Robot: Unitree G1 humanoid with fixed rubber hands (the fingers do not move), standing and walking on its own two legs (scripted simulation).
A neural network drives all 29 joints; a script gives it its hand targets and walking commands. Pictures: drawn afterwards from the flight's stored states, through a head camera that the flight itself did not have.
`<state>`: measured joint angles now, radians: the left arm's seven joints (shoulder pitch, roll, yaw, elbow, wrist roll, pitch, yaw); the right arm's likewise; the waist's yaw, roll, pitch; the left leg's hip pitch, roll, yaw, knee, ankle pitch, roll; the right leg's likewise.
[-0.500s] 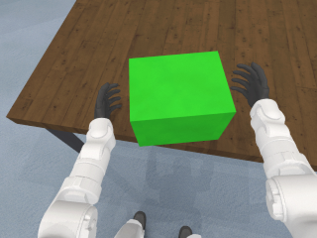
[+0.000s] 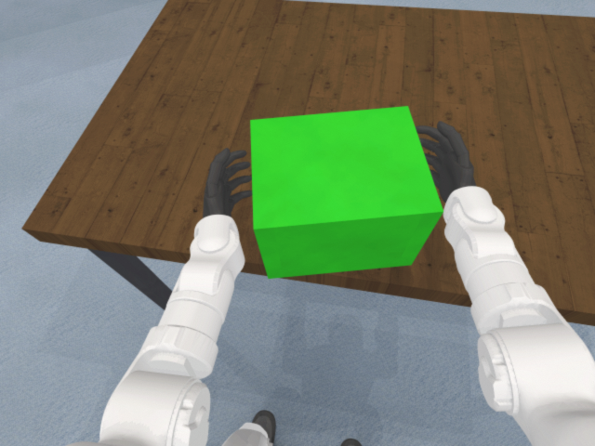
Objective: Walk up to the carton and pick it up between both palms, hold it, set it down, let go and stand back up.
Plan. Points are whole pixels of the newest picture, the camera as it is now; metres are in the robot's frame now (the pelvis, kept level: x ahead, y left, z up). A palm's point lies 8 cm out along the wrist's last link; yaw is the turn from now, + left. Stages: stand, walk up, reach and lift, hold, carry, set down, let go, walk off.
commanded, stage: reach and lift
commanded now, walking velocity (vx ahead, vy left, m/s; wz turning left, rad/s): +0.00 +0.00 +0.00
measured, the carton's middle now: (334, 196) +0.45 +0.03 +0.02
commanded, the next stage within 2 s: none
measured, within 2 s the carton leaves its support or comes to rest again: leaves its support in 1.52 s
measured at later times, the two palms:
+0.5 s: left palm (215, 220) +0.37 +0.18 +0.05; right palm (444, 183) +0.47 -0.11 +0.06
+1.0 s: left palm (217, 222) +0.37 +0.18 +0.04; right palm (444, 185) +0.47 -0.11 +0.05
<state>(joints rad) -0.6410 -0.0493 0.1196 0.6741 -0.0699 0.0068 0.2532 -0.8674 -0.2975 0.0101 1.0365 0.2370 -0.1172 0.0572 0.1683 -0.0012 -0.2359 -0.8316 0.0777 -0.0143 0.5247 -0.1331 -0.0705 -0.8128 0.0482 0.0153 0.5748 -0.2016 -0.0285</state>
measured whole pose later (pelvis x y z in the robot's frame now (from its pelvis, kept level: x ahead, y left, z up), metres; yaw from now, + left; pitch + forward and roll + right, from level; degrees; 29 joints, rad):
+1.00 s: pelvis +0.01 -0.01 +0.00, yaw +1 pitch +22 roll +1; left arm -0.61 -0.14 0.37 0.83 0.09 -0.19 0.21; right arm -0.89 -0.16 -0.21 1.24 -0.08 -0.29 0.01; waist 0.17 -0.01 -0.24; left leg -0.74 0.08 -0.01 0.48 -0.13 -0.07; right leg -0.74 0.05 0.01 0.57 -0.23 -0.04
